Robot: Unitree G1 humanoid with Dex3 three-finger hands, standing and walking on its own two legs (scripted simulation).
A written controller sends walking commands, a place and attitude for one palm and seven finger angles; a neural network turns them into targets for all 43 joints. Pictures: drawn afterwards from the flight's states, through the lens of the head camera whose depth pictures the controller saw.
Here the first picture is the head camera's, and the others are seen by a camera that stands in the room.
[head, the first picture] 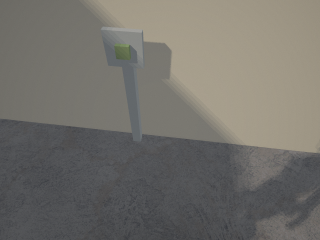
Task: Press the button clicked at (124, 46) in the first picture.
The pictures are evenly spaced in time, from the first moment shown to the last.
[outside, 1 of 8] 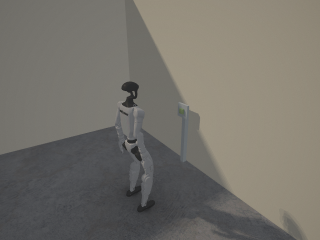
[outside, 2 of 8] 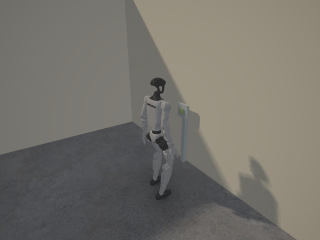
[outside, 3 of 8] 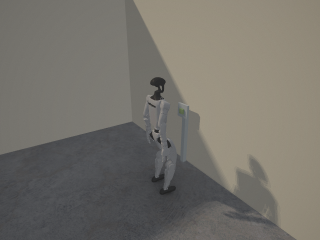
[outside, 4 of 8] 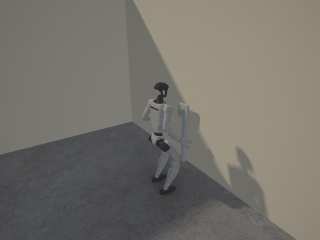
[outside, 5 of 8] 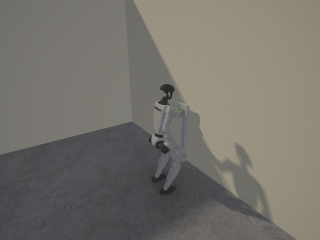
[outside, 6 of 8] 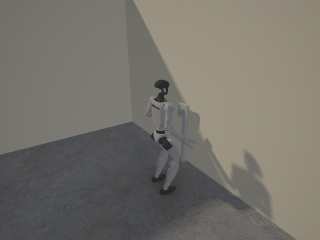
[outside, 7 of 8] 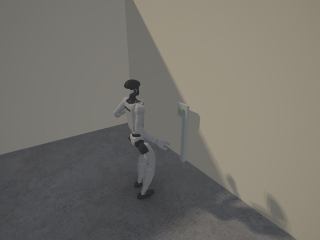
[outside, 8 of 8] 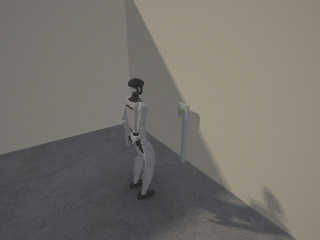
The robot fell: no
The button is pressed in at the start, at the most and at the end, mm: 0 14 0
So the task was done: yes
